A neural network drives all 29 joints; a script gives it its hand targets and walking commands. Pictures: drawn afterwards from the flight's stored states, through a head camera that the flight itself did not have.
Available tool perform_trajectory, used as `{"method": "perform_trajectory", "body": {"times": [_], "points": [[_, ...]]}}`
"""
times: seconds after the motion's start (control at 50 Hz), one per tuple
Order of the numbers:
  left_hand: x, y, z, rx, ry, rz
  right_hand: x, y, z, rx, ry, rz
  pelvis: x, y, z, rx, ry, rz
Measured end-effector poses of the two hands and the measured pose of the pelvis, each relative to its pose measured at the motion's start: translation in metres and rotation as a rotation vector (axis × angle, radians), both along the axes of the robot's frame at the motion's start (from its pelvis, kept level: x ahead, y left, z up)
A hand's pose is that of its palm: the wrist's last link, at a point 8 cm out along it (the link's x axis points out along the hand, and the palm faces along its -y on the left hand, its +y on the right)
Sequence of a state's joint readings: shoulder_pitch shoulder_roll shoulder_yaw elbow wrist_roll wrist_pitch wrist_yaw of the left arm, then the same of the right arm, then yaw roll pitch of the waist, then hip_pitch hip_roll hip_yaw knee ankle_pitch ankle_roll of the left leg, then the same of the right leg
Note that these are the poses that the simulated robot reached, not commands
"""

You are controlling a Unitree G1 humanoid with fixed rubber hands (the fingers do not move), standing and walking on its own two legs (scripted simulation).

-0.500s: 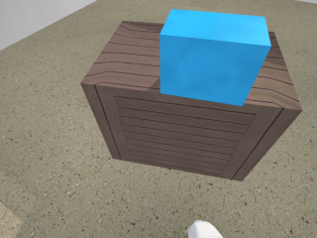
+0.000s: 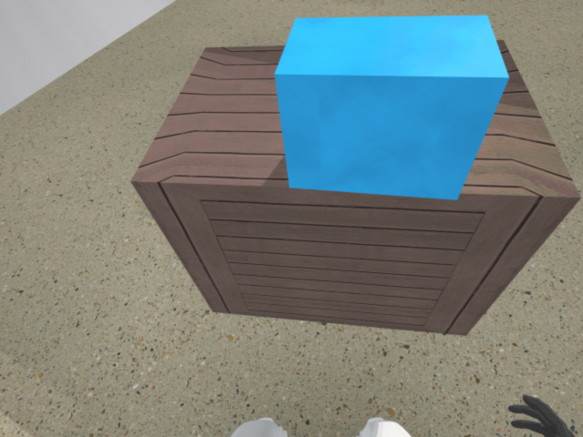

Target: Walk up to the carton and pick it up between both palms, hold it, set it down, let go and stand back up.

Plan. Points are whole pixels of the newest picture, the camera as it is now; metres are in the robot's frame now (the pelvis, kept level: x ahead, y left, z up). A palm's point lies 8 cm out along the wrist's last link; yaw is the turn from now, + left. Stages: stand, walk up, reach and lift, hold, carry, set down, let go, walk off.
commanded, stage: walk up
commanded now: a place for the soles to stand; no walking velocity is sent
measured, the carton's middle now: (377, 110) +0.63 -0.14 +0.07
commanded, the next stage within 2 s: none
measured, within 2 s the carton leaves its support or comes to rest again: neither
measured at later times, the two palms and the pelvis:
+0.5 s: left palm out of the picture +0.07 +0.32 -0.10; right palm out of the picture +0.09 -0.31 -0.10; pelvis -0.01 +0.01 -0.01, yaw -4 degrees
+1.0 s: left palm out of the picture +0.08 +0.33 -0.10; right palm out of the picture +0.05 -0.30 -0.10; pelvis -0.02 +0.02 -0.01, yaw -6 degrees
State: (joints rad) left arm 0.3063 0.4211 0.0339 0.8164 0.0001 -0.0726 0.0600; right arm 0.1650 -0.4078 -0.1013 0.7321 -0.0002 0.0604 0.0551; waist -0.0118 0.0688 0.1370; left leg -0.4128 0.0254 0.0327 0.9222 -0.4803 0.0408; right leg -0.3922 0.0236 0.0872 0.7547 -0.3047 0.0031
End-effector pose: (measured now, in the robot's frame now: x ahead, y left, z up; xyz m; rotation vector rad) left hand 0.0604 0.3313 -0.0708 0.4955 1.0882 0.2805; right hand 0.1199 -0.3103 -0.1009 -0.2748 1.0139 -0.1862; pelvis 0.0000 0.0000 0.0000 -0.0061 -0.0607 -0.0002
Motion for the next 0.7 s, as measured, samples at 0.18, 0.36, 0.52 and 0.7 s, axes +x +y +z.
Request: {"method": "perform_trajectory", "body": {"times": [0.18, 0.36, 0.52, 0.7], "points": [[0.007, 0.014, -0.028, -0.091, 0.053, -0.025, -0.041, 0.021, 0.017, -0.082, 0.113, -0.017, -0.001, 0.029, 0.004, -0.022, 0.024, -0.024], [0.011, 0.006, -0.034, -0.107, 0.046, -0.043, -0.043, 0.011, 0.024, -0.107, 0.072, -0.037, -0.005, 0.024, 0.002, -0.007, 0.022, -0.046], [0.014, -0.007, -0.028, -0.060, 0.013, -0.059, -0.033, -0.001, 0.000, -0.051, 0.003, -0.059, -0.008, 0.007, -0.010, 0.002, -0.023, -0.068], [0.024, 0.011, -0.022, -0.047, 0.018, -0.095, -0.038, 0.018, -0.004, -0.037, 0.013, -0.080, -0.009, 0.027, -0.009, 0.005, 0.021, -0.092]]}}
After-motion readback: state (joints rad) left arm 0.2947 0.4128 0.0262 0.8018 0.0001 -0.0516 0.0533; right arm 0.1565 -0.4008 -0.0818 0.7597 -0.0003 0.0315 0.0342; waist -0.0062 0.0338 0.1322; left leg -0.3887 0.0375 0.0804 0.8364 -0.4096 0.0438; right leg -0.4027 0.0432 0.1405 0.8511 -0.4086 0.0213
